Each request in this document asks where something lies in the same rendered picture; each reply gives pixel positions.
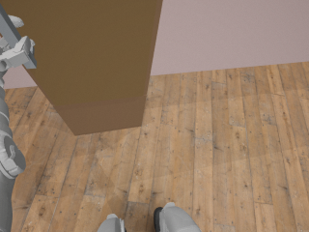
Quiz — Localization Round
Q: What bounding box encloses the robot shin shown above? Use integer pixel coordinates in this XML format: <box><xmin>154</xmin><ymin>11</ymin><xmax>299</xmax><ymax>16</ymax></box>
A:
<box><xmin>106</xmin><ymin>214</ymin><xmax>117</xmax><ymax>219</ymax></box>
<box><xmin>159</xmin><ymin>202</ymin><xmax>175</xmax><ymax>232</ymax></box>

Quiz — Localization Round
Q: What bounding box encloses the robot left forearm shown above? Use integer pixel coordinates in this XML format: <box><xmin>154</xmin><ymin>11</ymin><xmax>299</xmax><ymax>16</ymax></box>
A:
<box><xmin>0</xmin><ymin>76</ymin><xmax>14</xmax><ymax>140</ymax></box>

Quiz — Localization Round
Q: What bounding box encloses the right robot shin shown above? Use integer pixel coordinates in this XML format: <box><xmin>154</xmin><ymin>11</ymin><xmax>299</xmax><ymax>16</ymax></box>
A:
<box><xmin>159</xmin><ymin>202</ymin><xmax>175</xmax><ymax>232</ymax></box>

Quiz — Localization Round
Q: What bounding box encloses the cupboard door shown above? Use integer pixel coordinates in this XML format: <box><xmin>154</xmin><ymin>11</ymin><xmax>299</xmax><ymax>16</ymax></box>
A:
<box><xmin>0</xmin><ymin>0</ymin><xmax>157</xmax><ymax>106</ymax></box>

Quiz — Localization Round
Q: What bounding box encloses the robot left upper arm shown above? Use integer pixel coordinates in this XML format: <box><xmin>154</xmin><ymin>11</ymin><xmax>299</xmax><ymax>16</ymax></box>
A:
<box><xmin>0</xmin><ymin>134</ymin><xmax>26</xmax><ymax>232</ymax></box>

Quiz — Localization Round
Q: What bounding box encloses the handle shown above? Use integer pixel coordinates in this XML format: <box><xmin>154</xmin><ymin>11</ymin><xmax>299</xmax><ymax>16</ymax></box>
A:
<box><xmin>0</xmin><ymin>4</ymin><xmax>37</xmax><ymax>70</ymax></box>

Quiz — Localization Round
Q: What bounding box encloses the left robot hand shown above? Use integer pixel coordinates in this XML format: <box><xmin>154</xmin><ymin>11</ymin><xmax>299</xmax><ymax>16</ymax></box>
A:
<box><xmin>0</xmin><ymin>14</ymin><xmax>36</xmax><ymax>77</ymax></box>

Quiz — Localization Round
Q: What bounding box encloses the left robot shin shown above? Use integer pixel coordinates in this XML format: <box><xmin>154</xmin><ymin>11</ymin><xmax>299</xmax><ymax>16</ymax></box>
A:
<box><xmin>106</xmin><ymin>214</ymin><xmax>117</xmax><ymax>219</ymax></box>

